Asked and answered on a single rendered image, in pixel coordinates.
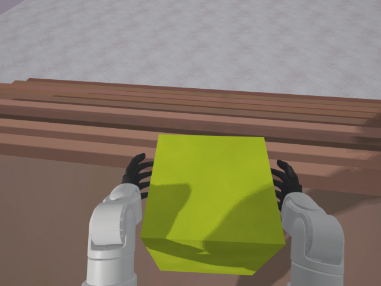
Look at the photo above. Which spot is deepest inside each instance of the left robot hand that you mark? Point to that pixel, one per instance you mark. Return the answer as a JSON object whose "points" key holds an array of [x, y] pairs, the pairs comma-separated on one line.
{"points": [[133, 176]]}

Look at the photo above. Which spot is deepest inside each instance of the right robot forearm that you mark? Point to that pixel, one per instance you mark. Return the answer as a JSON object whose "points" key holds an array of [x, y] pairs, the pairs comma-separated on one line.
{"points": [[317, 246]]}

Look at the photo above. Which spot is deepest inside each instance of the carton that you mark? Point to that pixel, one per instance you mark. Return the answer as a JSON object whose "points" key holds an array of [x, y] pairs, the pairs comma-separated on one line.
{"points": [[211, 205]]}

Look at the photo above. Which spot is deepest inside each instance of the left robot forearm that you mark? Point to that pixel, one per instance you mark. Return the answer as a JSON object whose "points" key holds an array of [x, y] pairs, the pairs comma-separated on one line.
{"points": [[111, 242]]}

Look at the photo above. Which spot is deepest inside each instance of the right robot hand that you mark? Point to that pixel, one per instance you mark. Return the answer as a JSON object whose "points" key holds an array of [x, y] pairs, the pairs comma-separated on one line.
{"points": [[290, 181]]}

